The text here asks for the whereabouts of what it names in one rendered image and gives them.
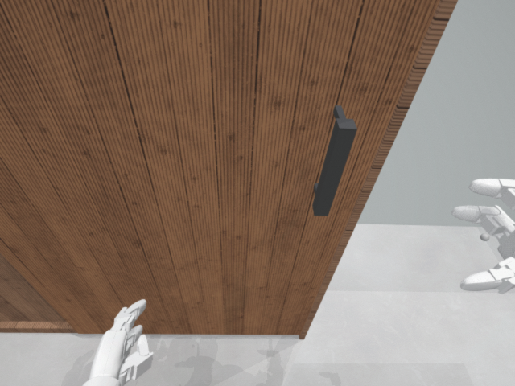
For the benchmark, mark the wardrobe door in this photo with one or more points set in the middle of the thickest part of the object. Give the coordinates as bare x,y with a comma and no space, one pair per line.
19,300
167,150

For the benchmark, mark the handle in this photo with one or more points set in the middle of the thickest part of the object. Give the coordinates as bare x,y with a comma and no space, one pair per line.
340,144

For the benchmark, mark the right robot hand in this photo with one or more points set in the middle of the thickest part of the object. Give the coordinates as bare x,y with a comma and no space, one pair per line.
496,223

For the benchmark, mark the left robot hand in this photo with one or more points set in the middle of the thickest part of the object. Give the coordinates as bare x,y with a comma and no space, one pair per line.
114,348

